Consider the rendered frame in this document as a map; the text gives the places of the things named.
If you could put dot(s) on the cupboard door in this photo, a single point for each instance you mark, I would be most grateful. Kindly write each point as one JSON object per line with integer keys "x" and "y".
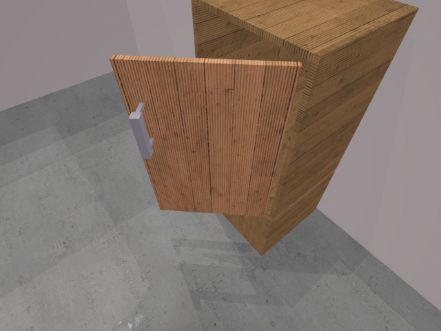
{"x": 218, "y": 127}

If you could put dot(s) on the handle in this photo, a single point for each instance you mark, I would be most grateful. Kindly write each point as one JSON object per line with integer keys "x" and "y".
{"x": 140, "y": 133}

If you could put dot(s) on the robot left hand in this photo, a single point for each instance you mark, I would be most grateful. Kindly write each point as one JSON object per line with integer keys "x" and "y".
{"x": 129, "y": 323}

